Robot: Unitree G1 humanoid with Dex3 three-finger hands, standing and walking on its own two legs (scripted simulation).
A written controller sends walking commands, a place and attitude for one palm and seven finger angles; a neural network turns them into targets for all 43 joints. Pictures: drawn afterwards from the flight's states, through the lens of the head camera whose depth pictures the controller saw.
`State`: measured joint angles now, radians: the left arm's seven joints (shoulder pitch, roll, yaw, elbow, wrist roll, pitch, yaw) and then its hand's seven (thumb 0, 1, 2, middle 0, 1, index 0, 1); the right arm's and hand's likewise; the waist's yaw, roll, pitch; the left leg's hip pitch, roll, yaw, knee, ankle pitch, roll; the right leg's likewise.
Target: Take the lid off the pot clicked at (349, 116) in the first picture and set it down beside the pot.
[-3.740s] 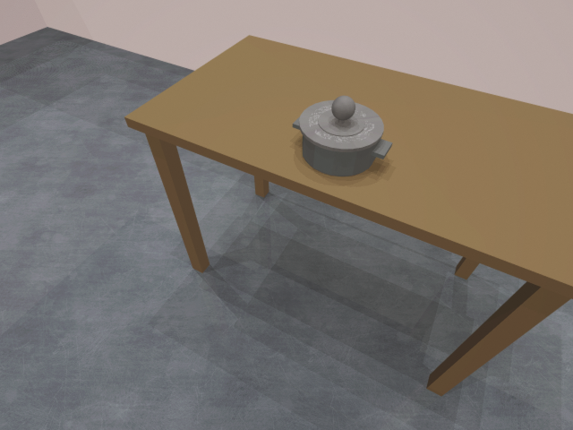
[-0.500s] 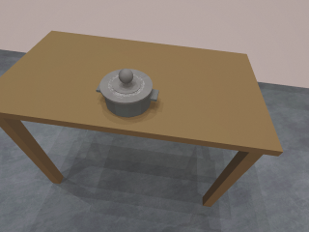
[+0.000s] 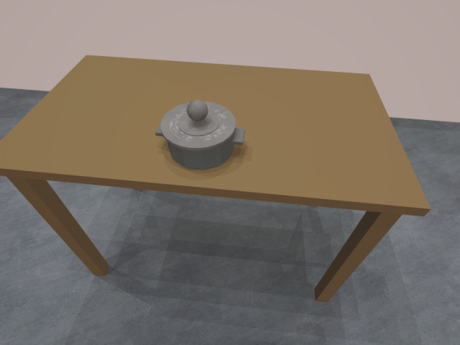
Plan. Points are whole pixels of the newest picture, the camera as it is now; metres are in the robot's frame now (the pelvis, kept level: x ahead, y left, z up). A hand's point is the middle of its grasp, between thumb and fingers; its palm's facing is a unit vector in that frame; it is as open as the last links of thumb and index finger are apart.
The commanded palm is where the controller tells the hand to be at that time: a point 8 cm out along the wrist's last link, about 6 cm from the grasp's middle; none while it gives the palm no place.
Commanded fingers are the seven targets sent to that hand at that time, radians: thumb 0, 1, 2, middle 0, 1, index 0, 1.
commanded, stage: look again from close up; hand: left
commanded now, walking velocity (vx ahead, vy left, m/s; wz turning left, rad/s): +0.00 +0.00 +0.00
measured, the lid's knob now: (197, 110) +0.59 +0.12 +0.09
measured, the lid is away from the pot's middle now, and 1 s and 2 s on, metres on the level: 0.00 0.00 0.00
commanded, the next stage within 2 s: shuffle to correct the standing spot in 1.04 s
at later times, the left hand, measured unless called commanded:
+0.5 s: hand out of the picture -0.05 +0.18 -0.17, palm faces +0.01 -0.98 -0.19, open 7.4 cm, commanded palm none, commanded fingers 0.00 0.90 0.90 -0.20 -0.30 -0.20 -0.30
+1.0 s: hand out of the picture -0.05 +0.16 -0.17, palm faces +0.02 -0.98 -0.18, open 7.4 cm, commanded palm none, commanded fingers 0.00 0.90 0.90 -0.20 -0.30 -0.20 -0.30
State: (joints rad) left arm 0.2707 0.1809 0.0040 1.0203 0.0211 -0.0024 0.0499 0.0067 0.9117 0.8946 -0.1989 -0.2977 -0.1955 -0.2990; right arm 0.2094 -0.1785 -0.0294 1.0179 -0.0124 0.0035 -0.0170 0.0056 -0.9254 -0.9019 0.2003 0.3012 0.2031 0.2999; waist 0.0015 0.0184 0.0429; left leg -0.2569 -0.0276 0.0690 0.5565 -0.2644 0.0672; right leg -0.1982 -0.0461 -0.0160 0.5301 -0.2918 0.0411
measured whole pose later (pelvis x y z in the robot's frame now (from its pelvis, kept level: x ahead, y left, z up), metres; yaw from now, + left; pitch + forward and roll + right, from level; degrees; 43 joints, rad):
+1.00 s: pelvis -0.04 +0.00 +0.00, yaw -1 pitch -1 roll +0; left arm 0.34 0.13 0.01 1.08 0.03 -0.01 0.04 0.01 0.91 0.89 -0.20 -0.30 -0.20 -0.30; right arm 0.29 -0.12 -0.04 1.10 -0.01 0.01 -0.02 0.01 -0.92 -0.90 0.20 0.30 0.20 0.30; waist 0.00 0.00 0.05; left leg -0.29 -0.03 0.08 0.48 -0.16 0.06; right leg -0.26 -0.04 0.00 0.49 -0.21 0.03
